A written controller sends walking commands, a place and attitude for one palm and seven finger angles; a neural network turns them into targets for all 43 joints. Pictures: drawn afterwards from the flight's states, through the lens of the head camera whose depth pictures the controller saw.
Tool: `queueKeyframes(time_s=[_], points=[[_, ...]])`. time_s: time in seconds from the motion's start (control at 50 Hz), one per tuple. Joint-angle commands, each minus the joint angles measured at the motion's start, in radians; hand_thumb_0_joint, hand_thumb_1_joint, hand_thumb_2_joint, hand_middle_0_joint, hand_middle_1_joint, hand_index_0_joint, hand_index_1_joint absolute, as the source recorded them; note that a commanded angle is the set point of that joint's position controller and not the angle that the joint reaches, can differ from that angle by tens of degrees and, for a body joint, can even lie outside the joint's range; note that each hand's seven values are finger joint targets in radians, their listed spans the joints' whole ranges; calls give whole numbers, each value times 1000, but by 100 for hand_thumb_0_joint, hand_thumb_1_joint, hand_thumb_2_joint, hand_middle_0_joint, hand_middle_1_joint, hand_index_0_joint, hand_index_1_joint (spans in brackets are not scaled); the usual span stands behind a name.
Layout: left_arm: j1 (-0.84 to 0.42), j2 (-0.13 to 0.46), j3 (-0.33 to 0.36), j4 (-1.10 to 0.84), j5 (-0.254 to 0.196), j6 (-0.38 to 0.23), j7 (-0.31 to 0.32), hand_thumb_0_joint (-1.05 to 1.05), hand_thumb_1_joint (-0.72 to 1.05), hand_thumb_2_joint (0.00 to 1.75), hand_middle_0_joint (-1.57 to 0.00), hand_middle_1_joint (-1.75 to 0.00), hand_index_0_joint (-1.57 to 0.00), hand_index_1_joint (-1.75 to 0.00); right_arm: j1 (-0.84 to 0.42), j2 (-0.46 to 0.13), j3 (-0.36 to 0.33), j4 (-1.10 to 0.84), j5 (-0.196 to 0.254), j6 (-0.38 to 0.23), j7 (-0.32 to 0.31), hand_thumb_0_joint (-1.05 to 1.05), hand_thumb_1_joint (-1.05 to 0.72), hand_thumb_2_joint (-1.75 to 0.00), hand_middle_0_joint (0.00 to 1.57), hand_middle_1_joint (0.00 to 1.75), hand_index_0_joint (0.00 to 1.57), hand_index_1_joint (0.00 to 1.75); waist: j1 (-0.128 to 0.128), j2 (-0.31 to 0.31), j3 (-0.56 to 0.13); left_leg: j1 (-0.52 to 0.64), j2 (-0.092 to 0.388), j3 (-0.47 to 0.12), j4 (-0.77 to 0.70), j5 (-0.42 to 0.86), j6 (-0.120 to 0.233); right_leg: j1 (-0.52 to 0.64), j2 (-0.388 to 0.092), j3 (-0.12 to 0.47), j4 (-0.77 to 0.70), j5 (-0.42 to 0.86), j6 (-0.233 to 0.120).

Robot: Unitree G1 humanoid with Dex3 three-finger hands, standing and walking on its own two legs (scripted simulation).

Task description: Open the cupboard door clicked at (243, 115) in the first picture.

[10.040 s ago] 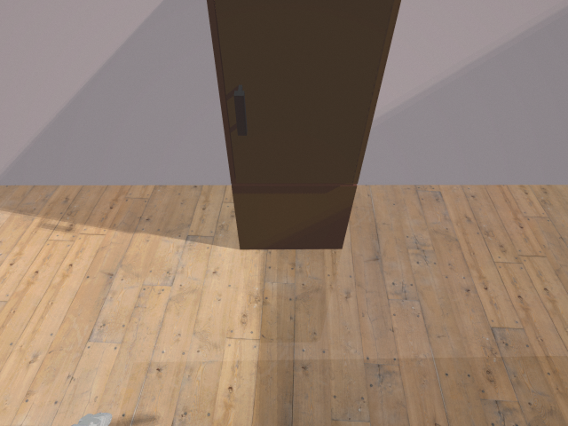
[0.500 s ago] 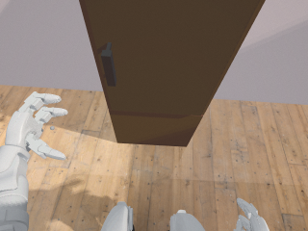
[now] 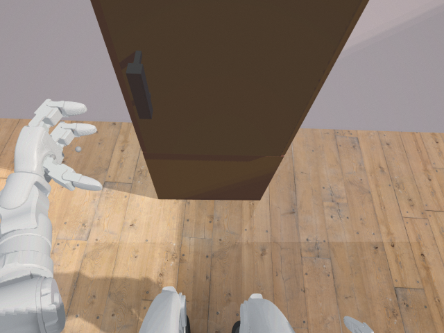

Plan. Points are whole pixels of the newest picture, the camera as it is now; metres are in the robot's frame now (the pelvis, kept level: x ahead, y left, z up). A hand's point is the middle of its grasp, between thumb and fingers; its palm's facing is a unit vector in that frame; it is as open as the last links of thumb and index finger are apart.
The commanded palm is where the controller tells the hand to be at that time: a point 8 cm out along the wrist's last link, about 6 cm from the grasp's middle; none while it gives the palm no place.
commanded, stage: move the hooked fingers beside the handle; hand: left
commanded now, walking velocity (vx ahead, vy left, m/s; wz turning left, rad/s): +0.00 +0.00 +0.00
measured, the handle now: (142, 85) +0.57 +0.16 +0.05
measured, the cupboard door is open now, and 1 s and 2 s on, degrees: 0 0 0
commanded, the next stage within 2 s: slide the fingers in behind the handle in 1.50 s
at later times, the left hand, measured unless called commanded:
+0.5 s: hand (103, 116) +0.49 +0.22 +0.04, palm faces -0.01 -1.00 -0.01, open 14.0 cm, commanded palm +0.48 +0.26 +0.04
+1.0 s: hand (110, 104) +0.53 +0.22 +0.03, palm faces +0.01 -1.00 -0.01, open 14.0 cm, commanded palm +0.50 +0.25 +0.04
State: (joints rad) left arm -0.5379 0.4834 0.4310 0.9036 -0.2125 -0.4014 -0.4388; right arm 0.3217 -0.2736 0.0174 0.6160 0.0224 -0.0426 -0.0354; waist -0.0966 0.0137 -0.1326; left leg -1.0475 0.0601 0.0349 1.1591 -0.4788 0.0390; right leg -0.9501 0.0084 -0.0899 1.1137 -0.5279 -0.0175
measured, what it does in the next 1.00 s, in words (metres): stands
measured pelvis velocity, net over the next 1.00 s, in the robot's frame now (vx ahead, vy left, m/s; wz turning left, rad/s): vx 0.00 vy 0.00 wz -0.04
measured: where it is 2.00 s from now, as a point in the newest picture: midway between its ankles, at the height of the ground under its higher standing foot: outside the picture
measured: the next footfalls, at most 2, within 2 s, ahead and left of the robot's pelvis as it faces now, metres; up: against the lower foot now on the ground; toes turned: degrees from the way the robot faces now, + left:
none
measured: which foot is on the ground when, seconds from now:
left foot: down 0.00-1.00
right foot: down 0.00-1.00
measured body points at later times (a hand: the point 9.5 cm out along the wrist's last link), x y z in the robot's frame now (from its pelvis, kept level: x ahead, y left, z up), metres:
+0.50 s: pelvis +0.00 +0.00 -0.01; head +0.14 +0.03 +0.41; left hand +0.49 +0.28 +0.04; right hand +0.02 -0.27 -0.12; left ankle +0.04 +0.10 -0.65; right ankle +0.00 -0.12 -0.65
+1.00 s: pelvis +0.00 +0.00 -0.01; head +0.17 +0.03 +0.40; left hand +0.52 +0.27 +0.04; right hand -0.02 -0.26 -0.12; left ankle +0.04 +0.10 -0.65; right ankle +0.00 -0.12 -0.65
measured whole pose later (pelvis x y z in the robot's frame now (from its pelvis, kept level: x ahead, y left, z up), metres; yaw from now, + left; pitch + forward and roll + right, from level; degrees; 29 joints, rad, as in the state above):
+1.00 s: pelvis +0.00 +0.00 -0.01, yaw -2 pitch +28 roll -5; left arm -0.90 0.61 0.49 1.15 -0.08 -0.39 -0.33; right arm 0.40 -0.26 0.04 0.62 -0.01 0.09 0.01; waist -0.20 0.03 -0.12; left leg -1.21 0.09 0.03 1.22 -0.50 0.04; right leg -1.11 0.03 -0.09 1.15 -0.53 -0.02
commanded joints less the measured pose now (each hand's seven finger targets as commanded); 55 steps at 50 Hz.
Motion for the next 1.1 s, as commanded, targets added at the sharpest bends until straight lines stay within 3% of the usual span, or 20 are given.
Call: queueKeyframes(time_s=[0.0, 0.08, 0.14, 0.22, 0.26, 0.3, 0.38, 0.44, 0.48, 0.52, 0.62, 0.68, 0.72, 0.76, 0.84, 0.94, 0.96, 1.02, 1.06, 1.08], points=[[-382, 273, 39, -179, -10, -85, 11, 0, -50, 30, -30, -120, -30, -120, 105, -180, -68, -69, 2, -14, -13, 0, -90, -90, 20, 30, 20, 30, 1, 130, -439, 453, -16, -100, -122, 367, -11, 43, 28, 50, -127, 287, -9], [-404, 277, 41, -140, -1, -80, 23, 0, -50, 30, -30, -120, -30, -120, 115, -179, -66, -68, 0, 8, -7, 0, -90, -90, 20, 30, 20, 30, 0, 127, -444, 449, -17, -102, -117, 395, -11, 46, 31, 48, -124, 310, -8], [-487, 269, 24, -103, 14, -84, 40, 0, -50, 30, -30, -120, -30, -120, 124, -179, -64, -59, -2, 21, -8, 0, -90, -90, 20, 30, 20, 30, -25, 116, -413, 435, -13, -110, -110, 365, -8, -4, 33, 45, -120, 274, -8], [-567, 273, 13, -80, 31, -98, 61, 0, -50, 30, -30, -120, -30, -120, 132, -181, -60, -50, -7, 33, -6, 0, -90, -90, 20, 30, 20, 30, -33, 140, -444, 447, -13, -119, -106, 347, -12, -24, 33, 44, -115, 250, -8], [-586, 315, 40, -31, 42, -100, 71, 0, -50, 30, -30, -120, -30, -120, 145, -188, -58, -41, -10, 42, -7, 0, -90, -90, 20, 30, 20, 30, -39, 133, -443, 440, -9, -122, -99, 348, -13, -39, 36, 44, -110, 247, -9], [-641, 283, 2, -18, 52, -98, 75, 0, -50, 30, -30, -120, -30, -120, 148, -185, -55, -38, -12, 47, -5, 0, -90, -90, 20, 30, 20, 30, -56, 143, -437, 435, -9, -127, -94, 336, -12, -62, 35, 41, -106, 234, -8], [-666, 327, 33, 18, 62, -91, 89, 0, -50, 30, -30, -120, -30, -120, 165, -190, -51, -39, -18, 59, -2, 0, -90, -90, 20, 30, 20, 30, -56, 145, -480, 418, -11, -122, -78, 356, -9, -43, 38, 46, -101, 255, -6], [-737, 312, 9, 46, 79, -87, 104, 0, -50, 30, -30, -120, -30, -120, 183, -189, -48, -30, -23, 67, 1, 0, -90, -90, 20, 30, 20, 30, -83, 163, -455, 426, -4, -140, -73, 356, -10, -101, 40, 36, -90, 237, -9], [-749, 353, 38, 53, 86, -85, 113, 0, -50, 30, -30, -120, -30, -120, 193, -196, -49, -29, -26, 73, 3, 0, -90, -90, 20, 30, 20, 30, -79, 161, -491, 415, -5, -134, -62, 363, -9, -83, 41, 42, -91, 249, -6], [-775, 344, 27, 57, 93, -81, 121, 0, -50, 30, -30, -120, -30, -120, 202, -193, -46, -29, -29, 77, 6, 0, -90, -90, 20, 30, 20, 30, -90, 161, -508, 405, -6, -130, -54, 372, -5, -74, 42, 44, -88, 262, -4], [-801, 447, 84, 91, 117, -64, 128, 0, -50, 30, -30, -120, -30, -120, 226, -199, -37, -36, -33, 91, 10, 0, -90, -90, 20, 30, 20, 30, -92, 158, -526, 331, -8, -114, -30, 386, 2, -19, 47, 57, -80, 308, 0], [-861, 430, 53, 103, 131, -58, 128, 0, -50, 30, -30, -120, -30, -120, 241, -198, -34, -29, -37, 98, 14, 0, -90, -90, 20, 30, 20, 30, -114, 197, -511, 353, -2, -124, -24, 399, 0, -67, 50, 50, -75, 303, -2], [-794, 451, 88, 102, 126, -55, 126, 0, -50, 30, -30, -120, -30, -120, 251, -203, -39, -36, -40, 104, 17, 0, -90, -90, 20, 30, 20, 30, -89, 201, -543, 374, -2, -122, -27, 427, -4, -49, 51, 49, -75, 320, -5], [-774, 417, 65, 98, 119, -50, 113, 0, -50, 30, -30, -120, -30, -120, 254, -200, -37, -39, -39, 109, 23, 0, -90, -90, 20, 30, 20, 30, -93, 204, -551, 394, 0, -125, -31, 455, -5, -55, 53, 44, -73, 339, -4], [-751, 425, 83, 66, 107, -46, 107, 0, -50, 30, -30, -120, -30, -120, 256, -199, -42, -45, -35, 118, 25, 0, -90, -90, 20, 30, 20, 30, -86, 180, -546, 379, -2, -118, -36, 442, 1, -27, 55, 47, -80, 349, -3], [-798, 411, 76, -13, 99, -73, 119, 0, -50, 30, -30, -120, -30, -120, 253, -192, -48, -30, -35, 115, 25, 0, -90, -90, 20, 30, 20, 30, -93, 210, -560, 426, -1, -119, -40, 456, -2, -30, 56, 49, -88, 354, -4], [-788, 414, 82, -22, 100, -78, 121, 0, -50, 30, -30, -120, -30, -120, 253, -192, -49, -28, -36, 116, 25, 0, -90, -90, 20, 30, 20, 30, -84, 216, -580, 440, -2, -118, -41, 471, -4, -18, 56, 51, -90, 364, -3], [-723, 390, 74, 26, 100, -71, 123, 0, -50, 30, -30, -120, -30, -120, 248, -189, -49, -24, -32, 118, 27, 0, -90, -90, 20, 30, 20, 30, -80, 180, -535, 427, -3, -117, -54, 458, -5, -9, 58, 45, -102, 357, -4], [-751, 339, 25, 40, 102, -65, 118, 0, -50, 30, -30, -120, -30, -120, 242, -187, -47, -23, -31, 121, 28, 0, -90, -90, 20, 30, 20, 30, -99, 184, -498, 426, -4, -117, -55, 443, -3, -40, 57, 44, -107, 343, -2], [-759, 358, 37, 31, 102, -68, 120, 0, -50, 30, -30, -120, -30, -120, 240, -190, -50, -21, -32, 122, 26, 0, -90, -90, 20, 30, 20, 30, -94, 203, -497, 438, -2, -121, -57, 440, -7, -50, 55, 41, -106, 331, -5]])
